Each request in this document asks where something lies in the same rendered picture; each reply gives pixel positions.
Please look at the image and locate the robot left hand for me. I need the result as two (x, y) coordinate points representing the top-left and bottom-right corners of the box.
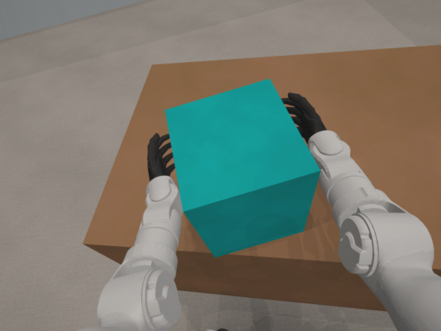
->
(147, 133), (175, 181)

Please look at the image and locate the robot left upper arm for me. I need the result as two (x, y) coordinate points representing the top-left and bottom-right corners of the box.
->
(76, 268), (181, 331)

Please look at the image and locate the pedestal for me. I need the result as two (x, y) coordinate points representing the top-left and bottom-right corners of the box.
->
(83, 45), (441, 312)

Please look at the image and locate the right robot forearm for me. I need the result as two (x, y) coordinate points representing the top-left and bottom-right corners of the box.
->
(308, 130), (434, 265)

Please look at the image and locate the robot right hand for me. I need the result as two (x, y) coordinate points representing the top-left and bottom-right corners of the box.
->
(281, 92), (327, 144)

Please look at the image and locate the robot right upper arm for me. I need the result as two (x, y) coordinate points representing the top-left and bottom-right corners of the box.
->
(338, 212), (441, 331)

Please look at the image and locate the carton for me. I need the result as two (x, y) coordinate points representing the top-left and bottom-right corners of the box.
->
(165, 79), (320, 258)

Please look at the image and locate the left robot forearm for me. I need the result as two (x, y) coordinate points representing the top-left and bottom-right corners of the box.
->
(97, 176), (183, 321)

